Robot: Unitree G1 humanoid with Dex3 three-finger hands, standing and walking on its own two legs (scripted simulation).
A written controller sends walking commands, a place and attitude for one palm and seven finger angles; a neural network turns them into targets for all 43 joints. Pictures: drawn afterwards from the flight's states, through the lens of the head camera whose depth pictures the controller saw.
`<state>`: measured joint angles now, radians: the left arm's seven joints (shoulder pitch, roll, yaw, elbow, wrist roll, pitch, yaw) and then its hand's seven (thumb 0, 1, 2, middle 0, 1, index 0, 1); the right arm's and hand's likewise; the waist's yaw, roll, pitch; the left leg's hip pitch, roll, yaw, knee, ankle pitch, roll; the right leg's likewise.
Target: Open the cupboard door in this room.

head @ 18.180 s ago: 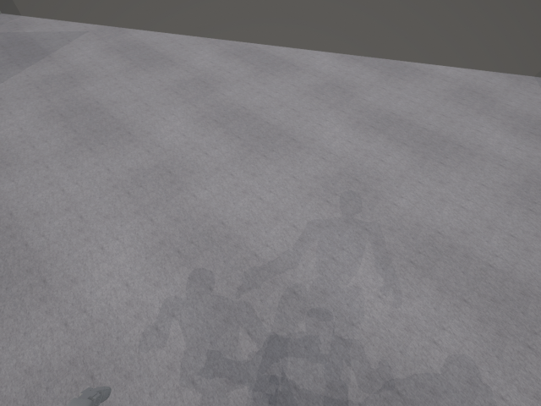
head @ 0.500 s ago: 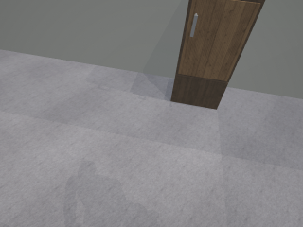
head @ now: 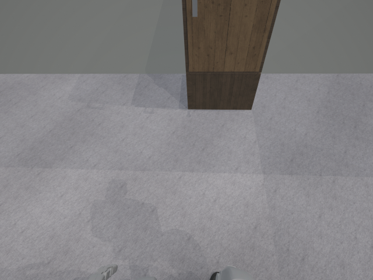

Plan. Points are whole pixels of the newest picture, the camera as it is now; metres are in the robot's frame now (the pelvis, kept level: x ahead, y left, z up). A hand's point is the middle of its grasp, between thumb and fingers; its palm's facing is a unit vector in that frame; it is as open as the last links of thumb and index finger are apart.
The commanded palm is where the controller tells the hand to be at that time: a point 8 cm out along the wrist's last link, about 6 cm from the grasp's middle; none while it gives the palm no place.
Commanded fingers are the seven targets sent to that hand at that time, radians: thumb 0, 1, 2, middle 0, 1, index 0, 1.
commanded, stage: stand and wait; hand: left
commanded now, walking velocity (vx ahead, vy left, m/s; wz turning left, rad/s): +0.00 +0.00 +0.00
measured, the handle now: out of the picture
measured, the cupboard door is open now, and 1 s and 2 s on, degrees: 0 0 0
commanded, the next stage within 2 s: look at it before walking up in 0.90 s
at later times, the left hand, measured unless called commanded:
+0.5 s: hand out of the picture +0.06 +0.19 -0.16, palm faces +0.05 -0.98 -0.18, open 7.3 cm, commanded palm none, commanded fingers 0.00 0.90 0.90 -0.20 -0.30 -0.20 -0.30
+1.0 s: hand out of the picture +0.07 +0.19 -0.16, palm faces +0.01 -0.99 -0.16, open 7.3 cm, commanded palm none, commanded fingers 0.00 0.90 0.90 -0.20 -0.30 -0.20 -0.30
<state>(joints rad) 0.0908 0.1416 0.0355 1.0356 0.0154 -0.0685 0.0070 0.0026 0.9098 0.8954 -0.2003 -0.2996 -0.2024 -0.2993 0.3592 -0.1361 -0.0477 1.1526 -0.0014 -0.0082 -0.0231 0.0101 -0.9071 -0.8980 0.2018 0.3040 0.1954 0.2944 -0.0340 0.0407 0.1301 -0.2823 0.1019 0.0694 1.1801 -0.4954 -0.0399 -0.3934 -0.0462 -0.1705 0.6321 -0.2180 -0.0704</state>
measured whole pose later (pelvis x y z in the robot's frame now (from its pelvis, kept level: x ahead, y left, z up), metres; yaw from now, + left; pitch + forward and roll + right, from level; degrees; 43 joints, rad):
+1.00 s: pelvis +0.09 +0.03 +0.02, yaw -1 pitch -2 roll +0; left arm 0.30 0.11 -0.01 1.17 0.01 -0.01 0.05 0.01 0.92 0.90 -0.20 -0.30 -0.20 -0.30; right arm 0.33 -0.10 0.01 1.18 -0.01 -0.03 -0.04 0.01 -0.91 -0.90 0.20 0.30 0.19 0.29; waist 0.00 0.00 0.02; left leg -0.08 0.02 0.14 0.37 -0.26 0.02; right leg -0.14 -0.05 -0.14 0.39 -0.22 0.00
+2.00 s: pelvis +0.08 -0.01 +0.00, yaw -12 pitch -1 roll +2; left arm 0.28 0.16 0.07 1.02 0.04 0.04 -0.03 0.01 0.91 0.90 -0.20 -0.30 -0.20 -0.30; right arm 0.26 -0.20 -0.07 1.06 -0.03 0.00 -0.02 0.01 -0.90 -0.90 0.20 0.30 0.20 0.29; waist 0.01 0.07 0.06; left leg -0.16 0.14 0.28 0.61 -0.40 -0.04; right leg -0.31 -0.05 -0.11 0.70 -0.41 0.00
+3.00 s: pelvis +0.40 -0.08 +0.02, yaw -40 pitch -1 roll -1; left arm 0.08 0.25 0.10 0.90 0.03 0.07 -0.02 0.00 0.91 0.90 -0.19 -0.30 -0.20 -0.30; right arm 0.34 -0.19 -0.05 1.03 -0.02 -0.03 -0.03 0.01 -0.92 -0.90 0.20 0.30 0.19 0.29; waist -0.03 -0.03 0.09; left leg -0.15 0.08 0.34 0.49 -0.33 0.06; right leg -0.59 -0.09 -0.04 1.11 -0.24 0.07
